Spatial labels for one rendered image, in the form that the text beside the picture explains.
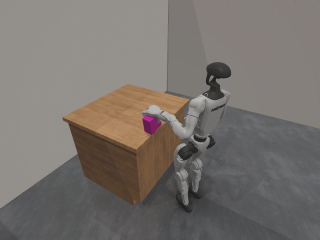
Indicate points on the table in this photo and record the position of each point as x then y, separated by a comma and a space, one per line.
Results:
113, 148

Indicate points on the sponge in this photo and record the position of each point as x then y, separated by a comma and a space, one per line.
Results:
150, 124

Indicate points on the robot left forearm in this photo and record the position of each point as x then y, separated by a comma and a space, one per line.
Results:
177, 127

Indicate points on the robot left hand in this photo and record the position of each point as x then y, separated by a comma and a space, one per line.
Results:
152, 111

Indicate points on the right robot thigh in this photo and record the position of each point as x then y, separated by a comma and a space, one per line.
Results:
195, 163

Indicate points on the robot right upper arm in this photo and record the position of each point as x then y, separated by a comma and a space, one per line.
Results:
227, 94

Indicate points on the left robot foot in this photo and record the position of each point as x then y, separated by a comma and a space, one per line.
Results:
187, 207

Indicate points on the robot left upper arm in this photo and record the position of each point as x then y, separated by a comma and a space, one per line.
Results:
196, 106

